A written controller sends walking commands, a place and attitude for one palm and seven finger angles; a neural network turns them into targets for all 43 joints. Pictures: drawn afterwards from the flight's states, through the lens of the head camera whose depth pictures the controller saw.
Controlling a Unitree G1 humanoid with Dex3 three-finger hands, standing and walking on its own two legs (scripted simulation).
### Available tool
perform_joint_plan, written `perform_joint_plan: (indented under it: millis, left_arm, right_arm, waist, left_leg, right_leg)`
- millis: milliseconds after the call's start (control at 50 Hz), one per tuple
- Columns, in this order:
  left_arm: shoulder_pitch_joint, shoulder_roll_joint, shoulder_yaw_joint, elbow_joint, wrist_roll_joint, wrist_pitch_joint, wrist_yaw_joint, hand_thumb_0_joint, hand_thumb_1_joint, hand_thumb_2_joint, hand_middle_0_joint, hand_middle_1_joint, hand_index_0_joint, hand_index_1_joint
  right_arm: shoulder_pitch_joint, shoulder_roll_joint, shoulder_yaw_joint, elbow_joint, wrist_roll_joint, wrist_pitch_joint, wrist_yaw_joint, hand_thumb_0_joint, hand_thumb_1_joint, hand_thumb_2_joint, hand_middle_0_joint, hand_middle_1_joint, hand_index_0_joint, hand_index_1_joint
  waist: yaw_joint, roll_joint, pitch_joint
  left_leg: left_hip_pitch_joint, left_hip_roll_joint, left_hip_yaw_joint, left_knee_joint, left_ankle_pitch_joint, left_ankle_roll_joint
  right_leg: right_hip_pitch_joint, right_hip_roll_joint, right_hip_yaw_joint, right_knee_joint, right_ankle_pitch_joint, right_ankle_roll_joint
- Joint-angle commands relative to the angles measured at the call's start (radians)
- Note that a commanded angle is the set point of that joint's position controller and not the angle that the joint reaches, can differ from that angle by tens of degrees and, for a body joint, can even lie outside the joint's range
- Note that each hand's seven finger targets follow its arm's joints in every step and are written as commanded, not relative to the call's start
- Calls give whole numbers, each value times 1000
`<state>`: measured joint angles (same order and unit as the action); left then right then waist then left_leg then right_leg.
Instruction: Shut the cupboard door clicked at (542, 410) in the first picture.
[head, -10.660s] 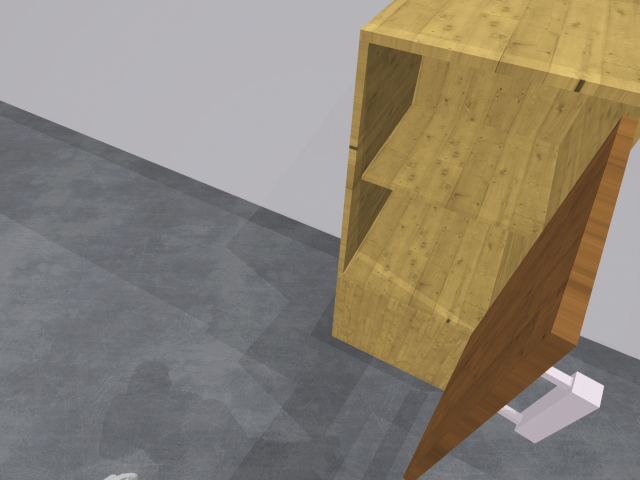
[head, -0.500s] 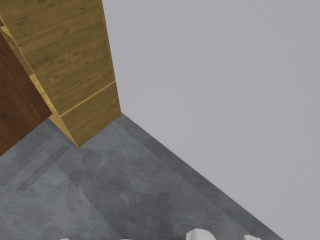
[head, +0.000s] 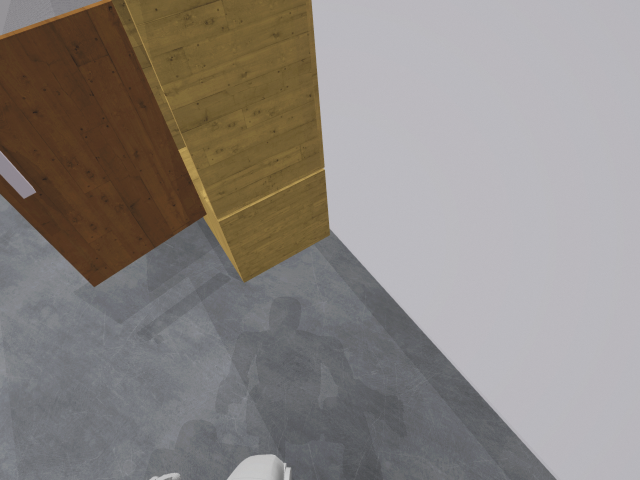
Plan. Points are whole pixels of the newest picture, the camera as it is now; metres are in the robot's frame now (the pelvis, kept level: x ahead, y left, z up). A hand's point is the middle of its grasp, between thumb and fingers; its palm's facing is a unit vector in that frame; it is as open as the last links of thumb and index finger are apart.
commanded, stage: turn to face it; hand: left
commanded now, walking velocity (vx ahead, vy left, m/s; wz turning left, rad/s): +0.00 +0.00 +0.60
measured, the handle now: (0, 161) +0.62 +0.61 +0.04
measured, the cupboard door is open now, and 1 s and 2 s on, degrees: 100 100 100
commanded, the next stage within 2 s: take the last steps up to it in 0.74 s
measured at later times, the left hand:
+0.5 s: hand out of the picture +0.03 +0.27 -0.16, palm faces +0.30 -0.91 -0.28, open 7.4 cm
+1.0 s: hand out of the picture -0.08 +0.20 -0.17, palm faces +0.51 -0.82 -0.24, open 7.4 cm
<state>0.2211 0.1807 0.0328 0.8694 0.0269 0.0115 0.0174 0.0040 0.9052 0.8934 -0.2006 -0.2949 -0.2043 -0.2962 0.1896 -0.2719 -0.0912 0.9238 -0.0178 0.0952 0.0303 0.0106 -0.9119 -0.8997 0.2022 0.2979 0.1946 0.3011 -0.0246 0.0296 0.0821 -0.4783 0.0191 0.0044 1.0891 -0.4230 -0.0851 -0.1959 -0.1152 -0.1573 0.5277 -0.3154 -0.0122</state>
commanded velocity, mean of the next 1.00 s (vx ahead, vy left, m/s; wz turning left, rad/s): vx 0.05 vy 0.01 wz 0.36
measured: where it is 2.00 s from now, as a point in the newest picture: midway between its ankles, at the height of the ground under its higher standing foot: (285, 469)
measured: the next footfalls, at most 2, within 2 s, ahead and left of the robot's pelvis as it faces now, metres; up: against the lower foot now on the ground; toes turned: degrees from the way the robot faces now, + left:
left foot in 0.20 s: +0.02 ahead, +0.16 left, +0.00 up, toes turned +13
right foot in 0.60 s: +0.09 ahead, -0.08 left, +0.00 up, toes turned +15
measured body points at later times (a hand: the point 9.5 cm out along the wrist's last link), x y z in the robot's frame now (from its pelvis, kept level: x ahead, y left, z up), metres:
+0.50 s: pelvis +0.00 +0.03 +0.00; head +0.04 +0.04 +0.44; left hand +0.02 +0.32 -0.14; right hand +0.16 -0.18 -0.14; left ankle -0.02 +0.15 -0.74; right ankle +0.04 -0.11 -0.69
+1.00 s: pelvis -0.01 +0.02 -0.01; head +0.02 +0.03 +0.44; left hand -0.11 +0.25 -0.15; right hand +0.18 -0.17 -0.15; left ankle -0.08 +0.12 -0.73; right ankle +0.05 -0.09 -0.74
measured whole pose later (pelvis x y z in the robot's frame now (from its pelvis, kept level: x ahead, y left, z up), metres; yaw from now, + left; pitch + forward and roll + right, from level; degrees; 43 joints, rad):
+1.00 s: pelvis -0.01 +0.02 -0.01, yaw +28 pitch -1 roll +1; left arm 0.29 0.20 0.05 0.98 0.03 0.01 0.01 0.00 0.90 0.89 -0.20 -0.29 -0.20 -0.30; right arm 0.19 -0.22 -0.05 0.98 -0.01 0.05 0.01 0.01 -0.91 -0.90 0.20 0.30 0.19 0.30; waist 0.04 -0.02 0.06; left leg -0.23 0.02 0.08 0.62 -0.41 -0.04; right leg -0.24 -0.13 -0.18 0.56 -0.29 0.02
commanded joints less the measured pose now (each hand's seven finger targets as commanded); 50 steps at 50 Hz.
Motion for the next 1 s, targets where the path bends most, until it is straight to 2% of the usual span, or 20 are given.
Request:
perform_joint_plan:
  millis: [0, 60, 140, 160, 180, 200, 280, 320, 420, 520, 540, 560, 580, 600, 620, 680, 840, 940, 960, 980]
  left_arm:
    - [59, 244, 69, -52, 2, -13, 17, 0, 900, 900, -200, -300, -200, -300]
    - [77, 263, 78, -41, 5, -7, 15, 0, 900, 900, -200, -300, -200, -300]
    - [52, 260, 83, -37, -12, 2, 8, 0, 900, 900, -200, -300, -200, -300]
    - [60, 211, 77, -67, -19, 5, 0, 0, 900, 900, -200, -300, -200, -300]
    - [-5, 151, 50, -113, -18, 6, -3, 0, 900, 900, -200, -300, -200, -300]
    - [-64, 177, 51, -117, -9, 18, 7, 0, 900, 900, -200, -300, -200, -300]
    - [-26, 165, 59, -53, -12, 23, -3, 0, 900, 900, -200, -300, -200, -300]
    - [-13, 162, 57, -43, -11, 23, -5, 0, 900, 900, -200, -300, -200, -300]
    - [-64, 139, 47, -69, -14, 20, -2, 0, 900, 900, -200, -300, -200, -300]
    - [17, 133, 43, -51, -19, -2, 2, 0, 900, 900, -200, -300, -200, -300]
    - [61, 144, 47, -39, -18, -12, 5, 0, 900, 900, -200, -300, -200, -300]
    - [90, 203, 57, -34, -7, -25, 12, 0, 900, 900, -200, -300, -200, -300]
    - [98, 287, 74, -30, 5, -30, 16, 0, 900, 900, -200, -300, -200, -300]
    - [105, 282, 78, -35, -4, -29, 18, 0, 900, 900, -200, -300, -200, -300]
    - [50, 257, 79, -42, -4, -22, 24, 0, 900, 900, -200, -300, -200, -300]
    - [-35, 185, 55, -55, -2, -24, 19, 0, 900, 900, -200, -300, -200, -300]
    - [101, 217, 66, 23, 9, -22, 16, 0, 900, 900, -200, -300, -200, -300]
    - [87, 220, 73, 67, 2, -20, 4, 0, 900, 900, -200, -300, -200, -300]
    - [67, 207, 68, 68, -6, -15, 0, 0, 900, 900, -200, -300, -200, -300]
    - [56, 161, 59, 56, -13, -9, -6, 0, 900, 900, -200, -300, -200, -300]
  right_arm:
    - [-122, -36, 5, -109, 3, -36, 2, 0, -900, -900, 200, 300, 200, 300]
    - [-127, -31, 15, -116, 7, -49, -1, 0, -900, -900, 200, 300, 200, 300]
    - [-1, -81, 2, -97, 2, -70, -6, 0, -900, -900, 200, 300, 200, 300]
    - [53, -190, -25, -95, -5, -80, -12, 0, -900, -900, 200, 300, 200, 300]
    - [119, -272, -42, -78, 3, -75, -19, 0, -900, -900, 200, 300, 200, 300]
    - [154, -247, -35, -53, 3, -74, -26, 0, -900, -900, 200, 300, 200, 300]
    - [-40, -158, -5, -102, -5, -79, -43, 0, -900, -900, 200, 300, 200, 300]
    - [-38, -151, -4, -101, -3, -82, -42, 0, -900, -900, 200, 300, 200, 300]
    - [4, -155, -11, -89, -8, -75, -42, 0, -900, -900, 200, 300, 200, 300]
    - [-30, -144, -16, -95, -5, -67, -40, 0, -900, -900, 200, 300, 200, 300]
    - [-34, -127, -16, -98, 0, -68, -39, 0, -900, -900, 200, 300, 200, 300]
    - [-13, -73, -10, -101, 10, -71, -33, 0, -900, -900, 200, 300, 200, 300]
    - [-12, -9, 3, -130, 12, -74, -30, 0, -900, -900, 200, 300, 200, 300]
    - [-22, -59, -8, -122, 2, -56, -37, 0, -900, -900, 200, 300, 200, 300]
    - [-34, -56, -14, -116, 2, -46, -37, 0, -900, -900, 200, 300, 200, 300]
    - [-1, -36, -6, -56, -6, -38, -20, 0, -900, -900, 200, 300, 200, 300]
    - [-72, 5, 24, -43, 4, -52, -20, 0, -900, -900, 200, 300, 200, 300]
    - [29, 10, 35, -7, 0, -83, -20, 0, -900, -900, 200, 300, 200, 300]
    - [81, -4, 32, 14, -1, -91, -22, 0, -900, -900, 200, 300, 200, 300]
    - [137, -64, 16, 29, -5, -98, -29, 0, -900, -900, 200, 300, 200, 300]
  waist:
    - [68, -246, -64]
    - [82, -264, -103]
    - [5, -167, -186]
    - [-30, 106, -241]
    - [-64, 303, -226]
    - [-78, 190, -229]
    - [14, 138, -100]
    - [16, 130, -118]
    - [-8, 122, -123]
    - [34, 129, -149]
    - [56, 88, -166]
    - [63, -52, -194]
    - [69, -314, -166]
    - [82, -289, -165]
    - [60, -254, -123]
    - [16, -197, -56]
    - [85, -233, -89]
    - [48, -220, -105]
    - [20, -160, -99]
    - [-15, 25, -89]
  left_leg:
    - [-20, 9, 57, -153, -17, 0]
    - [44, -3, 94, -298, -42, 17]
    - [341, 1, 104, -671, 244, 53]
    - [544, 206, -175, -705, 521, 153]
    - [578, 414, -394, -708, 948, 294]
    - [528, 401, -359, -687, 858, 319]
    - [326, 222, -196, -717, 662, 236]
    - [336, 203, -180, -722, 656, 234]
    - [353, 213, -261, -707, 637, 261]
    - [266, 168, -282, -614, 669, 219]
    - [225, 132, -262, -560, 582, 181]
    - [104, 53, -188, -432, 365, 116]
    - [-83, -93, -39, -229, -112, 47]
    - [-44, -52, -110, -41, -206, 51]
    - [-53, -40, -116, 73, -179, 53]
    - [-53, -6, -64, 148, -7, 31]
    - [51, -4, 42, -230, -58, 22]
    - [267, -13, 114, -549, 34, 50]
    - [395, -15, 112, -662, 92, 62]
    - [510, 101, -57, -746, -2, 113]
  right_leg:
    - [90, -239, 103, -153, 492, -106]
    - [138, -255, 82, -95, 589, -103]
    - [37, -232, -18, 149, 530, 0]
    - [-213, -125, -55, 367, 214, 75]
    - [-408, -29, -4, 534, -376, 118]
    - [-401, -30, 97, 611, -357, 103]
    - [-357, -14, 132, 638, -123, 111]
    - [-329, 0, 129, 578, -106, 114]
    - [-287, 42, 124, 400, -138, 115]
    - [-49, 101, 89, 51, 16, 99]
    - [46, 80, 96, -99, 125, 95]
    - [184, -62, 227, -185, 264, 60]
    - [239, -314, 458, -196, 491, -65]
    - [98, -379, 490, -218, 451, -149]
    - [37, -351, 475, -223, 391, -168]
    - [-20, -209, 240, -199, 337, -103]
    - [83, -218, 198, -186, 389, -124]
    - [-2, -210, 176, -182, -6, -74]
    - [-111, -175, 135, -138, -123, -34]
    - [-279, -98, 71, 8, -216, 15]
